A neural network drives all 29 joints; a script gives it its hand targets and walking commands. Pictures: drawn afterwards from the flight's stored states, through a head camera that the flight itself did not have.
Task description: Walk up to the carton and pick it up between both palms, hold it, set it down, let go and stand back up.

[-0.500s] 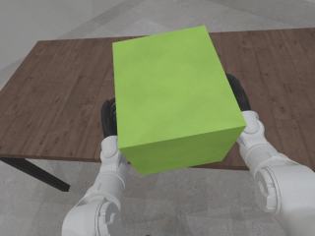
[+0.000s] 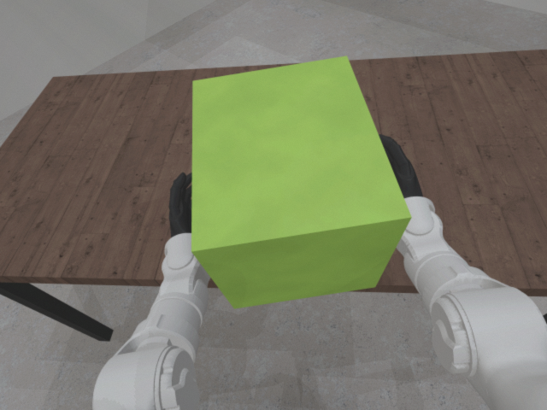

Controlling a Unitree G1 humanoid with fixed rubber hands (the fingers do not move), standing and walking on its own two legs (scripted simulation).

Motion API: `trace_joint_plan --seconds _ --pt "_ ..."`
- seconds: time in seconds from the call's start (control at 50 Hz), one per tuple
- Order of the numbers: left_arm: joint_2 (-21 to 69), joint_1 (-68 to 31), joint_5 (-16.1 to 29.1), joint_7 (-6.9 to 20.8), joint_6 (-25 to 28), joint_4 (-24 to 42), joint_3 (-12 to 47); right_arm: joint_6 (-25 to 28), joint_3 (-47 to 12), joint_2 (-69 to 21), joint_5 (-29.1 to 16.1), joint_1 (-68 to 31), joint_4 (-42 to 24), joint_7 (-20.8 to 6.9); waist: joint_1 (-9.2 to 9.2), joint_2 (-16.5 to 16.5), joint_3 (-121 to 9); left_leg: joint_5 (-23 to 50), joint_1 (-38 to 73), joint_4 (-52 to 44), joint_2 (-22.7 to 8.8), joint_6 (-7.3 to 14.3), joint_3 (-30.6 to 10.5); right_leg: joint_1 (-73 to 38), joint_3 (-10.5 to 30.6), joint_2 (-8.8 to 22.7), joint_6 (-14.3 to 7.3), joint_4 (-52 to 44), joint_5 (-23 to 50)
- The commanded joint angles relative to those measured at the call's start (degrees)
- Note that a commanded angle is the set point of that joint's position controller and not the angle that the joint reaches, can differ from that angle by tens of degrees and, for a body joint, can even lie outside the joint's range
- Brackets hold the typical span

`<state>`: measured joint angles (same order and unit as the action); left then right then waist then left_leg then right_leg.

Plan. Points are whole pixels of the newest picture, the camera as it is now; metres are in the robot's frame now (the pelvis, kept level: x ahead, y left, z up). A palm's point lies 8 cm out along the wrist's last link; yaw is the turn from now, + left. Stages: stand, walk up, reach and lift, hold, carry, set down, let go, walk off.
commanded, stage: reach and lift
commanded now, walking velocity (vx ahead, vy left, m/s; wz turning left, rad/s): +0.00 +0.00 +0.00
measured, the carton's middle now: (287, 188) +0.47 +0.06 +0.04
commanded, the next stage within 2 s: hold in 1.54 s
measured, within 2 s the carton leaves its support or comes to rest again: neither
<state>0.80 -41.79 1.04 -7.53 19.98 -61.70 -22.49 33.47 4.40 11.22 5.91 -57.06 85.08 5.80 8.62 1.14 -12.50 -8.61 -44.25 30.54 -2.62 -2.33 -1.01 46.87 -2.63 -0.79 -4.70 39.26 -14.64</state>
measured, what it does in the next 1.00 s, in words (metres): shifts its weight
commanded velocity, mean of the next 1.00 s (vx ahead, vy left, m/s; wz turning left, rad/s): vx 0.00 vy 0.00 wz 0.00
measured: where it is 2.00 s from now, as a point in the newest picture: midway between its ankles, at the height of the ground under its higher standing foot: outside the picture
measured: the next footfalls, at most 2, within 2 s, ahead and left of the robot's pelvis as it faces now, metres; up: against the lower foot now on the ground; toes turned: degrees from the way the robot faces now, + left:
none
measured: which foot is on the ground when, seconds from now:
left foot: down 0.00-1.00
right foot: down 0.00-1.00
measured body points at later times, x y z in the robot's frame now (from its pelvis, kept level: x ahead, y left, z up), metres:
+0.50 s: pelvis -0.02 +0.01 +0.01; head -0.03 -0.02 +0.45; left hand +0.39 +0.21 +0.13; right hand +0.43 -0.11 +0.15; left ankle +0.05 +0.19 -0.71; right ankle +0.03 -0.06 -0.71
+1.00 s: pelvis -0.02 +0.06 +0.02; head -0.06 +0.09 +0.47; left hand +0.40 +0.24 +0.17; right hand +0.41 -0.09 +0.21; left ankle +0.05 +0.19 -0.71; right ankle +0.02 -0.06 -0.71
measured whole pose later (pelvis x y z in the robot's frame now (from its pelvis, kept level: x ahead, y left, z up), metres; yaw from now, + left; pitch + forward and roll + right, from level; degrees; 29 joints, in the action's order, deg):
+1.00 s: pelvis -0.02 +0.06 +0.02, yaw -1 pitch +3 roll -2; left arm -8.1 -48.6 1.0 -7.3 -14.1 -56.1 -11.9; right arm -6.4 9.9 6.6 -0.2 -54.4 63.3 6.0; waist -0.7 1.9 -10.0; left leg -10.1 -23.3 30.5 -2.5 -2.3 -1.0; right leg 19.9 -2.6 -0.6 -0.5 27.1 -10.0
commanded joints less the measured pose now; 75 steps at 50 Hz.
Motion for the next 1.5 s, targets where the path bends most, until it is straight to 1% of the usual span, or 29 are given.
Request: trace_joint_plan --seconds 0.0,0.12,0.24,0.34,0.4,0.48,0.54,0.58,0.62,0.68,0.72,0.74,0.76,0.82,0.88,0.92,0.96,1.0,1.04,1.06,1.08,1.1,1.16,1.22,1.3,1.34,1.36,1.4,1.48 --pt "26.91 -43.62 0.71 9.81 3.63 14.56 25.48 0.59 -14.71 -44.68 0.42 -32.8 -15.92 -4.89 -3.92 6.84 -54.91 13.69 4.43 -0.15 5.27 1.08 3.76 -56.26 2.06 1.81 10.6 -3.94 52.51" --pt "25.78 -48.47 3.2 9.85 1.2 19.04 27.05 -3.71 -15.85 -49.27 -2.14 -33.34 -21.63 -4.27 -4.7 7.02 -56.24 12.95 4.57 0.75 6.15 1.24 3.47 -59.24 2.9 2.09 11.19 -4.05 50.99" --pt "25.8 -56.34 4.79 10.4 -2.06 24.2 28.73 -9.67 -17.51 -52.87 -4.47 -32.95 -27.03 -3.92 -5.69 6.58 -52.51 11.36 7.62 -0.04 6.46 1.16 3.44 -61.71 3.78 2.45 11.74 -5.86 44.19" --pt "25.58 -64.18 5.18 11.3 -5.23 25.47 27.2 -15.64 -15.53 -56.26 -3.88 -33.76 -30.87 -3.51 -6.91 6.47 -44.54 4.77 10.81 -3.1 6.1 1.97 3.13 -59.71 6.63 3.92 11.29 -11.53 26.68" --pt "26.28 -68.44 5.32 11.45 -7.47 26.25 26.61 -18.84 -12.86 -56.81 -3.1 -35.11 -31.61 -3.89 -7.67 4.99 -40.43 2.0 13.94 -5.34 5.72 2.03 2.8 -57.15 7.5 4.51 10.58 -15.16 18.14" --pt "24.78 -68.59 2.04 12.22 -11.65 19.99 21.16 -23.33 -7.63 -56.09 -1.66 -35.38 -28.61 -4.48 -7.99 4.62 -28.39 -3.2 17.62 -8.36 5.62 2.58 3.04 -53.04 8.65 5.27 9.93 -19.94 5.12" --pt "24.72 -62.45 -1.0 13.08 -16.4 14.05 17.25 -26.43 -3.11 -53.86 -1.16 -35.99 -29.44 -4.77 -8.47 5.15 -18.69 -5.06 20.55 -10.75 5.48 3.17 3.37 -50.02 7.95 4.77 9.32 -23.08 -0.47" --pt "24.98 -57.44 -2.36 13.13 -19.26 8.85 15.12 -27.95 -1.31 -50.82 -2.11 -39.46 -30.54 -5.64 -7.0 5.08 -14.91 -5.25 22.36 -11.86 5.23 3.44 3.4 -48.45 7.51 4.01 8.86 -23.95 -3.71" --pt "25.06 -55.68 -3.7 12.97 -21.98 7.59 13.75 -29.62 -0.11 -49.31 -3.0 -41.04 -31.64 -6.46 -6.99 4.59 -11.38 -5.92 23.86 -12.79 5.3 3.69 3.37 -47.1 6.53 3.08 8.17 -24.74 -5.59" --pt "27.52 -55.84 -2.75 12.05 -24.36 11.36 16.2 -31.26 -0.72 -49.25 -4.57 -41.68 -34.24 -7.13 -8.11 3.74 -12.04 -5.27 25.45 -13.49 5.47 3.61 2.9 -47.94 4.22 1.44 7.22 -24.12 -1.24" --pt "29.54 -59.15 -0.84 11.33 -24.87 17.64 20.06 -32.32 -1.61 -49.85 -6.4 -42.07 -34.8 -7.11 -9.36 1.26 -15.92 -3.84 26.08 -13.52 5.57 2.91 2.51 -48.85 2.71 0.27 6.61 -22.65 4.51" --pt "31.1 -61.33 0.6 11.15 -24.88 21.89 22.88 -32.51 -1.8 -50.66 -7.37 -41.69 -36.1 -6.81 -11.34 -0.09 -18.69 -2.16 26.93 -13.21 5.66 2.22 1.92 -49.52 1.99 -0.18 6.36 -22.31 8.66" --pt "33.07 -62.99 1.52 10.64 -25.17 25.06 25.14 -32.81 -1.93 -50.18 -8.43 -42.68 -37.11 -6.87 -12.25 -2.91 -22.36 0.49 29.06 -12.67 5.63 1.18 1.33 -48.97 1.27 -0.78 6.03 -21.92 10.79" --pt "37.8 -67.38 4.95 9.45 -25.44 33.06 31.53 -34.07 -3.16 -50.34 -11.29 -42.87 -39.74 -6.29 -15.89 -6.79 -31.31 8.14 34.77 -10.07 5.6 -1.03 -0.38 -47.36 0.77 -1.69 5.27 -21.63 17.49" --pt "40.15 -66.7 6.08 8.54 -27.03 35.53 33.63 -35.76 -4.56 -50.29 -13.94 -42.0 -41.78 -5.8 -16.95 -8.57 -33.71 11.47 37.41 -9.12 5.43 -2.17 -1.37 -45.55 0.7 -2.02 5.33 -21.73 19.43" --pt "40.36 -65.62 5.48 8.18 -28.77 34.45 33.0 -37.39 -4.1 -48.74 -14.87 -41.25 -40.76 -5.4 -17.56 -9.23 -31.56 10.28 38.66 -9.38 5.33 -2.69 -1.73 -43.69 0.67 -2.28 5.35 -22.32 17.19" --pt "39.65 -62.2 4.47 8.21 -31.26 33.61 31.85 -39.21 -5.39 -47.75 -16.31 -40.03 -40.87 -5.21 -16.39 -8.96 -29.3 9.53 39.2 -9.88 5.32 -2.81 -1.39 -43.46 0.83 -2.34 5.49 -22.57 16.04" --pt "40.25 -60.85 4.03 8.02 -32.99 35.06 32.04 -40.23 -6.11 -46.64 -17.57 -39.62 -42.02 -5.46 -15.76 -10.37 -28.75 10.49 41.02 -9.59 5.12 -3.33 -1.59 -42.25 0.67 -2.8 5.21 -22.45 15.45" --pt "41.11 -60.36 4.3 7.84 -34.39 35.76 32.68 -41.08 -6.93 -46.33 -18.99 -39.85 -44.49 -5.54 -15.51 -11.04 -28.69 10.84 42.78 -9.03 5.02 -3.73 -1.93 -40.27 0.63 -3.03 4.95 -22.59 14.02" --pt "41.75 -60.36 4.27 7.47 -34.61 37.19 32.79 -41.1 -8.09 -46.39 -19.97 -41.09 -46.79 -6.07 -13.97 -11.0 -30.28 11.72 43.41 -8.84 4.78 -3.69 -2.01 -39.89 0.68 -3.37 4.79 -22.16 14.03" --pt "42.46 -60.14 4.94 7.15 -35.2 39.07 33.63 -41.5 -9.46 -46.85 -20.9 -41.86 -49.35 -6.23 -13.38 -10.81 -31.81 12.82 44.2 -8.29 4.83 -3.74 -2.14 -39.78 0.75 -3.55 4.61 -22.0 14.54" --pt "42.5 -60.43 4.77 6.77 -35.53 40.27 33.78 -42.01 -9.71 -46.4 -21.2 -41.41 -49.5 -6.44 -13.24 -11.84 -32.15 13.78 45.23 -7.94 4.71 -4.1 -2.2 -38.72 0.71 -3.83 4.35 -21.85 14.24" --pt "42.15 -60.48 4.59 6.61 -37.15 41.64 33.85 -43.65 -11.78 -46.21 -22.71 -41.94 -52.16 -6.57 -12.27 -11.03 -31.63 13.06 45.94 -7.93 4.89 -3.76 -2.1 -38.12 1.18 -3.83 4.53 -21.94 13.12" --pt "40.72 -59.39 3.63 7.1 -38.86 41.05 32.47 -45.61 -12.79 -46.57 -22.97 -41.22 -52.57 -6.34 -11.7 -8.77 -28.3 10.18 44.37 -8.98 5.13 -2.76 -1.67 -39.68 1.75 -3.43 4.9 -22.18 11.83" --pt "38.69 -58.33 4.09 8.12 -39.61 41.24 30.97 -47.13 -15.24 -48.74 -23.63 -42.36 -56.84 -5.61 -10.57 -4.67 -29.54 7.6 40.67 -9.73 6.07 -1.24 -1.34 -43.76 2.45 -3.04 5.8 -21.24 14.5" --pt "37.48 -58.89 3.24 8.66 -39.85 39.34 29.07 -48.25 -15.39 -48.99 -23.32 -42.4 -55.36 -5.38 -10.11 -3.81 -26.43 4.58 39.03 -10.82 6.43 -0.41 -1.02 -43.49 2.75 -2.75 6.16 -21.67 11.81" --pt "36.57 -58.36 2.76 8.98 -40.06 38.71 27.68 -48.7 -15.68 -49.42 -23.27 -42.46 -54.96 -5.43 -9.5 -2.16 -25.61 3.57 38.24 -11.44 6.41 0.24 -0.91 -43.8 2.69 -2.65 6.42 -21.7 11.23" --pt "35.69 -57.32 2.51 9.58 -40.25 37.59 26.17 -49.16 -16.68 -50.33 -23.16 -43.07 -56.15 -5.15 -8.9 -0.53 -25.83 3.09 36.35 -11.81 6.78 0.92 -0.61 -45.87 2.97 -2.37 6.67 -21.49 12.4" --pt "35.55 -60.3 4.12 9.68 -39.86 39.33 27.14 -49.85 -18.03 -51.81 -24.13 -45.12 -59.12 -4.87 -9.09 -0.35 -28.79 3.12 35.72 -11.54 7.16 1.26 -0.79 -46.66 3.15 -2.36 6.92 -20.83 13.94"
